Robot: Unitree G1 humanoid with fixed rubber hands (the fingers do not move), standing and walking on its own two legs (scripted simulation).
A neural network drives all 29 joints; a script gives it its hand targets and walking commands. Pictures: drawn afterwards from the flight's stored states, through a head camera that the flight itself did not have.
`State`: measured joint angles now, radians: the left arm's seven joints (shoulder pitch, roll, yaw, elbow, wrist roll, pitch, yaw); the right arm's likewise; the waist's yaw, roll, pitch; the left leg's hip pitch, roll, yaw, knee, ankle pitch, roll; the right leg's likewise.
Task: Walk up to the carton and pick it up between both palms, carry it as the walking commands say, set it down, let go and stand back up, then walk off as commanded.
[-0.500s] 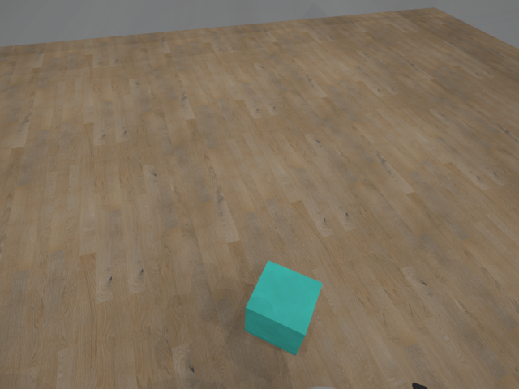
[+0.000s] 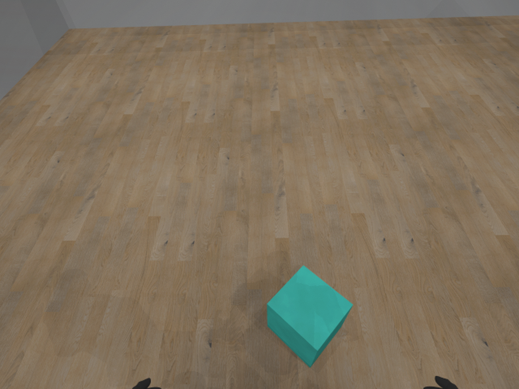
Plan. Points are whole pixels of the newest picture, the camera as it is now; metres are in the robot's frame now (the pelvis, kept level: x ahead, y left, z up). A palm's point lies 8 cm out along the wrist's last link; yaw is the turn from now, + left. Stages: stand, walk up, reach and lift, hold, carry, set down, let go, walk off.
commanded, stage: walk off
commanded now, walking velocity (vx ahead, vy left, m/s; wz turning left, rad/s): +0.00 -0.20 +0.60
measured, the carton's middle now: (306, 316) +0.45 -0.14 -0.64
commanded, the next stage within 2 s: stand in 0.38 s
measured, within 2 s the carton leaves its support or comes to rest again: neither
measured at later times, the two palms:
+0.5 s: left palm out of the picture +0.12 +0.15 -0.10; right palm out of the picture +0.13 -0.39 -0.12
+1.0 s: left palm out of the picture +0.03 +0.08 -0.12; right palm (448, 317) +0.25 -0.32 -0.11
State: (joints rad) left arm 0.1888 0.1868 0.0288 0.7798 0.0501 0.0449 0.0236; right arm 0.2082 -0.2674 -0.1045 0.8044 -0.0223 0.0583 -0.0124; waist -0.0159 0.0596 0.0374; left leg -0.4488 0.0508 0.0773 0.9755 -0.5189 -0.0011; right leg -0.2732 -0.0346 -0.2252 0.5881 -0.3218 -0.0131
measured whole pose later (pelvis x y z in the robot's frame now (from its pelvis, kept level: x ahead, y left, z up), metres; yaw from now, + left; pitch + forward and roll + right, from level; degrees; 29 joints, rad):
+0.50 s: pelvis +0.04 -0.12 +0.00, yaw +16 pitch +2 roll -2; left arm 0.13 0.22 0.05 0.77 0.02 0.05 0.01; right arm 0.30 -0.29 -0.12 0.83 -0.04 0.04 -0.03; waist -0.09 0.05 0.05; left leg -0.39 0.04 -0.14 0.76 -0.47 -0.05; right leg -0.32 -0.03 -0.06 0.59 -0.31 0.05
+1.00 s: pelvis +0.09 -0.15 +0.02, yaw +19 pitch -2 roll +0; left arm 0.27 0.17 0.03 1.00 0.01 0.01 0.03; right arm 0.14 -0.13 -0.03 0.98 0.00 0.00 -0.04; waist 0.03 -0.01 0.03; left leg -0.09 -0.01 0.05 0.41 -0.29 0.03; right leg -0.09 -0.01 -0.13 0.41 -0.30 -0.02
